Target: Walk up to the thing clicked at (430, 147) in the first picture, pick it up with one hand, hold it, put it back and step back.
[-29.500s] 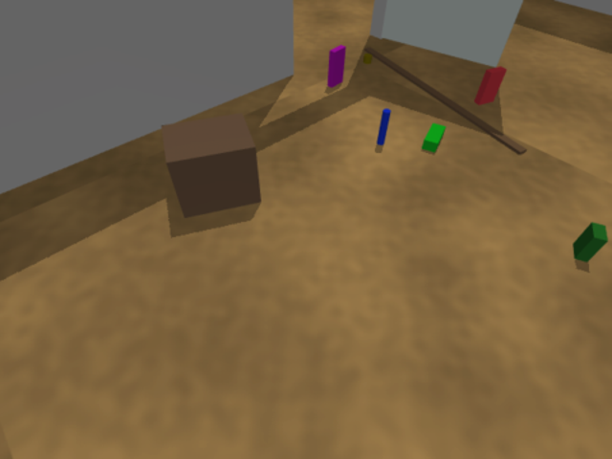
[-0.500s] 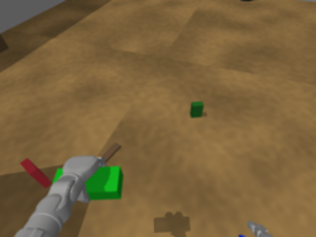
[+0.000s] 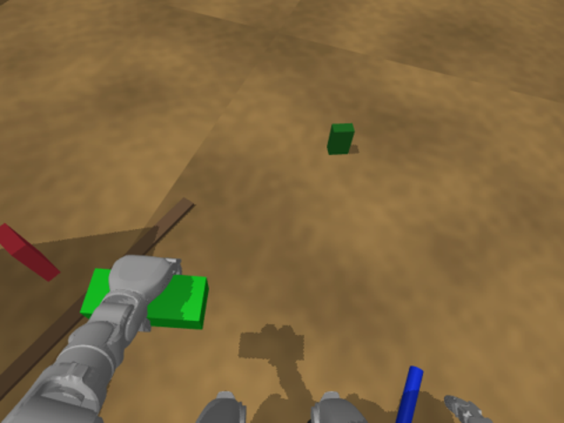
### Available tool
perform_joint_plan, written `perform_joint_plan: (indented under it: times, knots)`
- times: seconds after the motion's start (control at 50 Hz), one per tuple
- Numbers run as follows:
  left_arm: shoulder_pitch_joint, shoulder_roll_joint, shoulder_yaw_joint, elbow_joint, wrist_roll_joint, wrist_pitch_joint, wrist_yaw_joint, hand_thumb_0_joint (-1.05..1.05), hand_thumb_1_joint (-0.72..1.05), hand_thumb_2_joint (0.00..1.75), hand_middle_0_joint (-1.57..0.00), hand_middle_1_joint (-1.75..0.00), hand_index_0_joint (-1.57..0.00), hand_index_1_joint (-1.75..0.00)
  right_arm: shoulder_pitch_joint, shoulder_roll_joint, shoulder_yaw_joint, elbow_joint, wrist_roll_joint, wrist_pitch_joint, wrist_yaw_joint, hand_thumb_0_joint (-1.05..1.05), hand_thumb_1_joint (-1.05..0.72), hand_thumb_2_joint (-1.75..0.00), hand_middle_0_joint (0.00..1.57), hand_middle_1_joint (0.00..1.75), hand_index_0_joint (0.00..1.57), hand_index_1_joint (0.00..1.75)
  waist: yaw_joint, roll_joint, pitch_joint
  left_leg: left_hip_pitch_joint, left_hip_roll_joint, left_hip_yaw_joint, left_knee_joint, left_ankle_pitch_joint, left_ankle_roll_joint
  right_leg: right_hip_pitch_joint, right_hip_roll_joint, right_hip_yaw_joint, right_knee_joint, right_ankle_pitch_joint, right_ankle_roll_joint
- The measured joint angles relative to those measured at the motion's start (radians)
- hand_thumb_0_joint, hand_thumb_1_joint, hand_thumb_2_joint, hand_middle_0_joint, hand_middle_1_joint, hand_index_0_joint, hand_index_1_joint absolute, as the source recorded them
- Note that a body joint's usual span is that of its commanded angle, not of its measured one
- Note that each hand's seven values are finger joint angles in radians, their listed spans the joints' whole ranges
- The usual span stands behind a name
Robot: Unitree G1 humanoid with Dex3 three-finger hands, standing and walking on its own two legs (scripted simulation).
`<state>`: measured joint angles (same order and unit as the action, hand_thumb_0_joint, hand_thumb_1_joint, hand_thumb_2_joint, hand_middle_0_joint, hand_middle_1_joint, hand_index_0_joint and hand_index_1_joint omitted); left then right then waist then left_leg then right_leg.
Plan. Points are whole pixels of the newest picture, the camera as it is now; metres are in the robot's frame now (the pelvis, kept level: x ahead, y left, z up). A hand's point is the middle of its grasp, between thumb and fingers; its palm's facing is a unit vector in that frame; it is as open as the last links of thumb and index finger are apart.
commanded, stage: crouch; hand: left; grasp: from above
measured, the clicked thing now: (149, 299) +0.34 +0.23 -0.13
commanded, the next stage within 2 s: lower in 1.56 s
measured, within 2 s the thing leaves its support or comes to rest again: neither
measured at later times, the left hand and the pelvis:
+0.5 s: hand (183, 311) +0.39 +0.22 -0.35, palm faces -0.48 +0.04 -0.88, open 10.5 cm; pelvis -0.04 +0.01 -0.20, yaw -2 degrees
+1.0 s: hand (194, 314) +0.42 +0.22 -0.49, palm faces -0.47 +0.01 -0.88, open 10.5 cm; pelvis -0.04 +0.00 -0.30, yaw -4 degrees
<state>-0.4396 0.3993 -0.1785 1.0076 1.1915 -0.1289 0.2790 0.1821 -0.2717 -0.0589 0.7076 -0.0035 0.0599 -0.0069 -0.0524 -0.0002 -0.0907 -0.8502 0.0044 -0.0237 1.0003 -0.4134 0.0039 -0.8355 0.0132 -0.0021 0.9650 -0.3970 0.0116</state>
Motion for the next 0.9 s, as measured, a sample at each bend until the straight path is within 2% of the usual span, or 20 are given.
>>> perform_joint_plan:
  times: [0.06, 0.14, 0.28, 0.44, 0.58, 0.78, 0.9]
  knots:
    - [-0.071, 0.008, 0.015, 0.073, 0.013, 0.010, 0.038, 0.00, -0.06, 0.57, -0.64, -0.62, -0.63, -0.61, 0.016, -0.005, -0.007, 0.009, -0.010, -0.013, 0.001, 0.00, -0.89, -0.90, 0.20, 0.30, 0.20, 0.30, -0.022, -0.001, -0.025, -0.154, 0.000, -0.002, 0.132, -0.044, 0.002, -0.152, 0.001, -0.002, 0.128, -0.038, 0.002]
    - [-0.142, 0.019, 0.035, 0.131, 0.009, 0.027, 0.069, 0.00, -0.06, 0.57, -0.64, -0.63, -0.63, -0.61, 0.045, -0.008, -0.013, 0.023, -0.022, -0.028, -0.009, 0.00, -0.90, -0.89, 0.20, 0.30, 0.20, 0.30, -0.052, 0.009, -0.053, -0.345, -0.001, -0.003, 0.290, -0.090, 0.006, -0.341, 0.003, -0.003, 0.282, -0.081, 0.005]
    - [-0.218, 0.046, 0.090, 0.175, 0.014, 0.034, 0.078, 0.00, -0.07, 0.58, -0.65, -0.62, -0.64, -0.61, 0.085, 0.006, -0.006, 0.041, -0.039, -0.044, -0.018, 0.00, -0.90, -0.89, 0.20, 0.30, 0.20, 0.30, -0.099, 0.030, -0.097, -0.636, -0.003, 0.000, 0.540, -0.158, 0.015, -0.631, 0.003, -0.001, 0.528, -0.147, 0.013]
    - [-0.301, 0.078, 0.128, 0.240, 0.009, 0.045, 0.072, 0.00, -0.08, 0.58, -0.65, -0.62, -0.65, -0.60, 0.071, 0.033, 0.021, 0.045, -0.056, -0.078, -0.002, 0.00, -0.90, -0.89, 0.20, 0.30, 0.20, 0.30, -0.131, 0.047, -0.105, -0.892, -0.011, -0.004, 0.750, -0.199, 0.020, -0.880, -0.002, -0.006, 0.735, -0.191, 0.017]
    - [-0.331, 0.091, 0.145, 0.258, 0.022, 0.005, 0.081, 0.00, -0.09, 0.59, -0.67, -0.61, -0.66, -0.59, 0.034, 0.040, 0.039, 0.044, -0.073, -0.104, 0.028, 0.00, -0.90, -0.90, 0.20, 0.30, 0.20, 0.30, -0.138, 0.044, -0.099, -1.051, -0.017, -0.018, 0.886, -0.228, 0.018, -1.032, -0.006, -0.020, 0.867, -0.225, 0.017]
    - [-0.401, 0.136, 0.193, 0.323, 0.089, -0.027, 0.151, 0.00, -0.11, 0.60, -0.69, -0.59, -0.68, -0.58, -0.012, 0.024, 0.055, 0.025, -0.109, -0.133, 0.076, 0.00, -0.91, -0.90, 0.20, 0.30, 0.20, 0.30, -0.160, 0.014, -0.075, -1.186, -0.020, -0.043, 1.033, -0.271, 0.004, -1.160, -0.006, -0.045, 1.009, -0.269, 0.007]
    - [-0.449, 0.171, 0.211, 0.363, 0.087, -0.009, 0.168, 0.00, -0.11, 0.60, -0.69, -0.59, -0.68, -0.58, -0.019, 0.014, 0.055, 0.017, -0.120, -0.137, 0.099, 0.00, -0.91, -0.90, 0.20, 0.30, 0.20, 0.30, -0.172, 0.009, -0.056, -1.245, -0.018, -0.052, 1.098, -0.283, 0.002, -1.218, -0.002, -0.053, 1.068, -0.278, 0.005]
